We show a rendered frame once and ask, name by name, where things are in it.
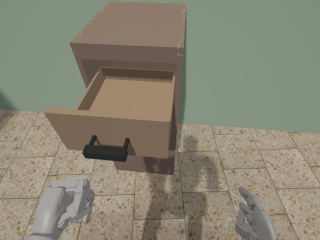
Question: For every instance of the robot right hand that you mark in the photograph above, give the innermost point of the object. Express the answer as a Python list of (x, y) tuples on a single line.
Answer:
[(259, 226)]

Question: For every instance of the robot left hand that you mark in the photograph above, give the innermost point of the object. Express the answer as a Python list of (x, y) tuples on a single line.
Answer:
[(73, 195)]

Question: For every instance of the cabinet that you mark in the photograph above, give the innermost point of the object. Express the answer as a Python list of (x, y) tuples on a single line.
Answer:
[(138, 35)]

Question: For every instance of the drawer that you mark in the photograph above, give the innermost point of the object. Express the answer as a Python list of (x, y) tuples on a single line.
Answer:
[(121, 103)]

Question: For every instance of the handle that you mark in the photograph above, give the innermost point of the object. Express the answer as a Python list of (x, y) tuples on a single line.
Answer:
[(108, 153)]

